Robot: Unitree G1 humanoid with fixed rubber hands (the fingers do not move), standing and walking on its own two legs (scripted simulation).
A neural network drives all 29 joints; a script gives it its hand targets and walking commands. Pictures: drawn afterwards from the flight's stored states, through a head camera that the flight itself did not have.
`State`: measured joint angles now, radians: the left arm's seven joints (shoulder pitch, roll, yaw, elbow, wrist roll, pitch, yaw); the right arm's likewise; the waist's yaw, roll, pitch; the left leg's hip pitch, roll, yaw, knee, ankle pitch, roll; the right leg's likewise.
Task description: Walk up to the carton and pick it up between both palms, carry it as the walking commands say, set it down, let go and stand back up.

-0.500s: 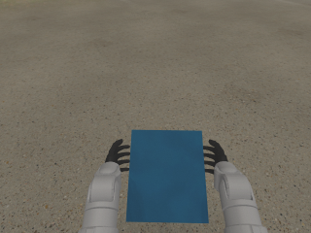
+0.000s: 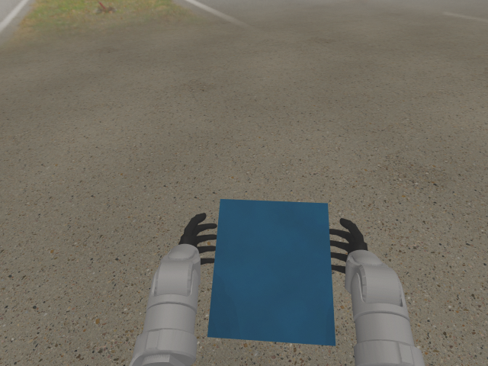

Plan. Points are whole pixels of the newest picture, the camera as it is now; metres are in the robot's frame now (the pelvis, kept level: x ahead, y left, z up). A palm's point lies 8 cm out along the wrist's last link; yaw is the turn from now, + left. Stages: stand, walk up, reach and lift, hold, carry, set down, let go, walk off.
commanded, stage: hold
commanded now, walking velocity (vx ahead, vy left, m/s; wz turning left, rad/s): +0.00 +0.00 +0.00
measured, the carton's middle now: (269, 273) +0.33 -0.05 -0.05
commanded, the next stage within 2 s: set down in 0.42 s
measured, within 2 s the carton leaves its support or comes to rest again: neither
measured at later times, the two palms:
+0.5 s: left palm (182, 266) +0.29 +0.11 +0.06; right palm (351, 264) +0.27 -0.17 +0.06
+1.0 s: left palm (200, 277) +0.31 +0.09 -0.01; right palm (353, 283) +0.27 -0.19 -0.01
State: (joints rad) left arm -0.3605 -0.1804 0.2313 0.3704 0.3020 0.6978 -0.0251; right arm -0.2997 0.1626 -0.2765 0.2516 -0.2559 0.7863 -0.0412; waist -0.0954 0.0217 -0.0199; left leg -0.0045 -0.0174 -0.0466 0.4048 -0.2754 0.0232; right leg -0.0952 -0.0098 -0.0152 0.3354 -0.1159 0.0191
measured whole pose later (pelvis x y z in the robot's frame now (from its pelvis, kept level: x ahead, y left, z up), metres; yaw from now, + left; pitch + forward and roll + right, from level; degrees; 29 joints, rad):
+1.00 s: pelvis -0.02 +0.00 -0.01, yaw +1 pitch +2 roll -1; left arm -0.45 -0.22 0.37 0.60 0.38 0.39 -0.03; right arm -0.40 0.20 -0.44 0.45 -0.40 0.51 -0.02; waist -0.13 0.05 0.02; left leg -0.29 -0.04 -0.06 0.52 -0.27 0.03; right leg -0.37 -0.03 -0.02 0.43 -0.10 0.02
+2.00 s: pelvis -0.07 -0.01 -0.14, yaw +2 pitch +38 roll +1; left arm -0.79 -0.13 0.43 0.64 0.31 0.28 0.00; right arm -0.64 0.27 -0.58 0.38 -0.36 0.33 -0.04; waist -0.11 0.08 -0.21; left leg -1.44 -0.07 -0.04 1.23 -0.45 0.00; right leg -1.53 -0.04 0.00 1.13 -0.26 0.01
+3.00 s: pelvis -0.10 +0.00 -0.28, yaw +2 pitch +46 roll +0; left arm -1.19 -0.01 0.40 0.87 0.27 0.28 0.11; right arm -1.00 0.10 -0.64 0.58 -0.29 0.36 -0.07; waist -0.13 0.09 -0.14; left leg -2.01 -0.10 -0.04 1.78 -0.58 -0.01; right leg -2.10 -0.05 0.01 1.66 -0.37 0.02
